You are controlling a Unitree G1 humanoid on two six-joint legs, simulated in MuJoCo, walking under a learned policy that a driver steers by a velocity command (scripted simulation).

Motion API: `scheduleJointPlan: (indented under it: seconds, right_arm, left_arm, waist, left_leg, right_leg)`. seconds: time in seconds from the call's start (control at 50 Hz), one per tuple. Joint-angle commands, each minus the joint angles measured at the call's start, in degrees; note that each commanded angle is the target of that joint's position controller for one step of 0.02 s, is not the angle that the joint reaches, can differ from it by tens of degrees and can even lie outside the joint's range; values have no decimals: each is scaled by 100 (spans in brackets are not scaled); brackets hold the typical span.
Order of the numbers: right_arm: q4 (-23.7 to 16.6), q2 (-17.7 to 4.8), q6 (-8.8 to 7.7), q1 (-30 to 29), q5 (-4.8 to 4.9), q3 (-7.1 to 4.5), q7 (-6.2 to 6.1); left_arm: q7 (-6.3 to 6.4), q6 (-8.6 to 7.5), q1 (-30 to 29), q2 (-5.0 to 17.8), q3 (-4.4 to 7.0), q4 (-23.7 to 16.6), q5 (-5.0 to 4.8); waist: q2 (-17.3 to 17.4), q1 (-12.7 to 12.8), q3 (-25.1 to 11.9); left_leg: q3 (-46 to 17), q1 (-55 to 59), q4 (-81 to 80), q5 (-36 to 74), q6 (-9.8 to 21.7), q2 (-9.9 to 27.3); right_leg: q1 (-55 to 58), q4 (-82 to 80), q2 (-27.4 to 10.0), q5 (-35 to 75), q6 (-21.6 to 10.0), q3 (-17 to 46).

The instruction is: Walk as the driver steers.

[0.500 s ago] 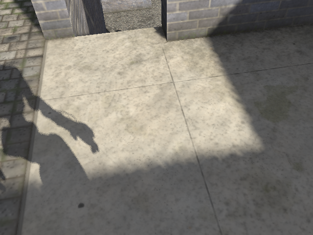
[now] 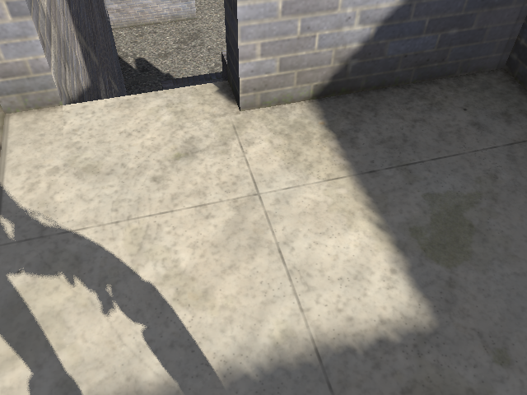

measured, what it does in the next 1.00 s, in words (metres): walks ahead, turning left: right foot, then left foot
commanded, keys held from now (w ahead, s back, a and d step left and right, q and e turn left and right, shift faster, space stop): w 0.20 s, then no key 0.04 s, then q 0.76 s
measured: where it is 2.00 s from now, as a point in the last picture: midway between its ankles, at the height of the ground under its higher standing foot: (200, 354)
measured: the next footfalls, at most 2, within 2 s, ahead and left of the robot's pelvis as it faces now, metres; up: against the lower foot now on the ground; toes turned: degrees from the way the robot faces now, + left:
right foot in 0.26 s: +0.35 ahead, -0.16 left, +0.00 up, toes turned -2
left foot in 0.82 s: +0.33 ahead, +0.08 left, +0.00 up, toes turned +20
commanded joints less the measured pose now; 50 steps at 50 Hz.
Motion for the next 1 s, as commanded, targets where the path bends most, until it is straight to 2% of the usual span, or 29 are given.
scheduleJointPlan:
  seconds: [0.02,0.12,0.18,0.2,0.22,0.24,0.26,0.28,0.3,0.32,0.34,0.36,0.38,0.4,0.44,0.48,0.54,0.6,0.72,0.78,0.8,0.82,0.84,0.86,0.88,0.9,0.92,0.94,1.0]
  right_arm:
    - [-341,-823,-47,-132,28,-125,-115]
    - [-162,-959,29,436,120,-153,-153]
    - [-68,-989,123,590,127,-185,-184]
    - [-69,-1028,152,553,129,-205,-194]
    - [-92,-1053,188,432,109,-213,-203]
    - [-129,-1077,231,291,88,-213,-213]
    - [-172,-933,256,278,57,-154,-213]
    - [-381,-714,227,264,-39,-43,-211]
    - [-173,100,134,1348,30,177,-153]
    - [-50,-717,69,1110,155,-23,-156]
    - [-295,-936,68,468,287,-119,-188]
    - [-370,-866,115,150,258,-130,-249]
    - [-387,-820,205,50,195,-188,-294]
    - [-386,-682,327,193,176,-205,-301]
    - [-430,-439,521,358,167,-222,-322]
    - [-657,-448,626,136,134,-272,-358]
    - [-973,-533,705,-302,95,-335,-340]
    - [-1237,-522,757,-746,93,-352,-265]
    - [-1740,-618,829,-1310,118,-432,-97]
    - [-1828,-607,821,-1137,142,-468,-6]
    - [-1792,-753,801,-940,112,-531,-37]
    - [-1748,-1327,779,-553,89,-723,-142]
    - [-1820,-1976,773,-371,-2,-830,-242]
    - [-1871,-1704,651,-203,-113,-728,-175]
    - [-1927,-1572,548,-453,-87,-688,-138]
    - [-1986,-1464,500,-832,28,-669,-171]
    - [-2056,-1269,512,-1087,129,-605,-204]
    - [-2105,-1205,542,-1249,151,-568,-239]
    - [-2167,-1268,568,-1170,73,-569,-295]
  left_arm:
    - [-29,-33,-141,154,21,-302,26]
    - [-168,-86,-1125,125,-44,-584,-49]
    - [-292,-146,-1423,194,-49,-778,-70]
    - [-324,-168,-1367,252,-33,-799,-71]
    - [-338,-190,-1134,352,10,-764,-47]
    - [-332,-214,-579,512,100,-618,1]
    - [-302,-242,357,787,235,-338,54]
    - [-241,-259,1403,1297,337,-148,209]
    - [-275,-204,1525,1500,347,-81,244]
    - [-272,-159,1471,954,229,-187,175]
    - [-234,-152,837,749,141,-317,129]
    - [-218,-154,354,614,84,-372,110]
    - [-212,-155,82,481,52,-379,107]
    - [-207,-159,-41,421,38,-345,169]
    - [-174,-171,-176,470,48,-314,255]
    - [-86,-136,-221,616,89,-277,258]
    - [75,10,-232,750,138,-254,201]
    - [166,149,-270,874,184,-248,159]
    - [169,396,-175,1113,300,-214,37]
    - [182,479,-319,1162,340,-253,-85]
    - [166,494,-72,1061,333,-154,-95]
    - [128,476,48,858,284,-183,47]
    - [58,421,-265,479,156,-542,290]
    - [13,369,-602,635,187,-628,209]
    - [-5,370,-781,807,238,-652,26]
    - [36,387,-732,785,248,-593,-9]
    - [93,413,-716,839,271,-534,60]
    - [125,437,-665,877,295,-540,97]
    - [140,459,-514,729,272,-539,66]
  waist:
    - [450,164,404]
    - [496,-193,563]
    - [546,-189,629]
    - [587,-108,573]
    - [666,65,451]
    - [750,386,82]
    - [688,791,-512]
    - [-18,1057,-1496]
    - [-1549,609,-2504]
    - [-638,839,-2523]
    - [-492,682,-1590]
    - [-57,483,-1116]
    - [-4,320,-756]
    - [-161,131,-634]
    - [-255,-43,-480]
    - [-303,-72,-360]
    - [-301,20,-355]
    - [-266,178,-252]
    - [-317,374,-172]
    - [-334,160,-301]
    - [-137,100,-405]
    - [753,56,-657]
    - [2279,188,-688]
    - [1524,-122,-1351]
    - [1041,-59,-1143]
    - [766,126,-899]
    - [615,212,-772]
    - [684,331,-739]
    - [814,381,-795]
  left_leg:
    - [-1002,-353,-836,1054,832,1569]
    - [-854,342,-679,859,702,1664]
    - [-931,968,-332,1093,638,1944]
    - [-939,1096,-172,1353,589,2004]
    - [-873,1132,179,2217,488,1953]
    - [-727,1095,864,3444,354,1775]
    - [-581,689,2009,3886,150,1409]
    - [-365,-681,3926,1936,-126,919]
    - [-660,-2611,5850,-2785,-443,-81]
    - [-1528,-2706,6395,-2777,-407,172]
    - [-1320,-3036,6324,-2418,-407,430]
    - [-1120,-2918,6021,-2026,-480,724]
    - [-1018,-2722,5740,-1757,-535,881]
    - [-971,-2256,5583,-1512,-553,988]
    - [-767,-1993,5446,-1232,-611,905]
    - [-745,-2237,5073,-953,-660,948]
    - [-674,-2413,4370,-429,-689,1063]
    - [-511,-2358,3757,-221,-671,1110]
    - [-123,-2287,2878,-938,-503,957]
    - [144,-1656,1732,-503,-247,725]
    - [55,-1071,1119,281,-71,596]
    - [-874,12,894,2269,255,1131]
    - [-2881,1163,1102,4829,1294,2497]
    - [-3260,1193,970,4462,1870,2802]
    - [-2738,1069,883,4048,1631,2490]
    - [-2333,847,890,3507,1266,2161]
    - [-2172,608,841,3149,1042,2009]
    - [-2047,276,782,3038,974,1888]
    - [-1985,96,697,2874,958,1701]
  right_leg:
    - [-92,-1094,-46,908,86,-24]
    - [54,-2411,257,1205,86,-254]
    - [-37,-2777,337,713,-81,-234]
    - [130,-2877,391,489,-162,-263]
    - [563,-3003,533,329,-251,-342]
    - [1393,-3114,786,394,-364,-537]
    - [2751,-3189,813,1052,-539,-533]
    - [4718,-2881,-448,2897,-929,719]
    - [6547,-3152,-1905,3826,-1941,2920]
    - [6034,-3341,-1666,3616,-1697,2819]
    - [5211,-3423,-1470,3857,-1414,1775]
    - [4414,-3622,-1190,3902,-1225,1154]
    - [3753,-3862,-1001,3678,-1115,745]
    - [3184,-4084,-851,3527,-1025,388]
    - [2656,-4338,-745,3518,-1136,-91]
    - [2600,-4503,-795,3282,-1216,-350]
    - [2805,-4629,-844,2432,-1188,-617]
    - [2912,-4744,-913,1493,-1178,-773]
    - [3573,-4257,-1226,1279,-1055,-793]
    - [3716,-3554,-1171,1528,-667,-963]
    - [3530,-3025,-917,1308,-349,-1161]
    - [2654,-1738,-400,527,95,-1544]
    - [518,27,568,-3049,618,-1589]
    - [130,1022,764,-3504,609,-368]
    - [-58,1282,679,-3059,509,-104]
    - [-170,1126,588,-2517,455,-7]
    - [-134,904,515,-2183,459,59]
    - [153,793,533,-1938,473,75]
    - [491,270,732,-1538,523,48]
Over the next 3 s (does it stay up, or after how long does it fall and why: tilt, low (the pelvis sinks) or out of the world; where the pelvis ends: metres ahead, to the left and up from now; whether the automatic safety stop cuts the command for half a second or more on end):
stays up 1.04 0.32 -0.02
